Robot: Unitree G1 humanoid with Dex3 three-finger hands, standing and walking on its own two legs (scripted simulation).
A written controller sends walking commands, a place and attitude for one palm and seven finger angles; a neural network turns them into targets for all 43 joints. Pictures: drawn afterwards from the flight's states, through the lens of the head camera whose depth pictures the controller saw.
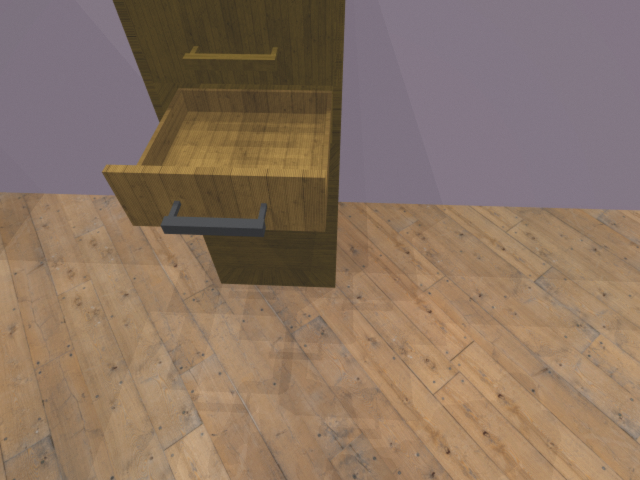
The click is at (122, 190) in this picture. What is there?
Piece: drawer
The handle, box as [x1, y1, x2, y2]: [160, 201, 266, 236]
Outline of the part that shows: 160,225 164,233 263,236 265,228 264,216 266,210 266,203 261,203 257,219 178,217 176,214 180,206 179,201 174,201 169,214 167,216 164,216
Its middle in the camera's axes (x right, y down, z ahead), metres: -0.19 -0.04 +0.70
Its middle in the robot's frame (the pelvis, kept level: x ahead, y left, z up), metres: +0.54 +0.22 -0.04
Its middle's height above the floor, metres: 0.74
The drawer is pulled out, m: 0.29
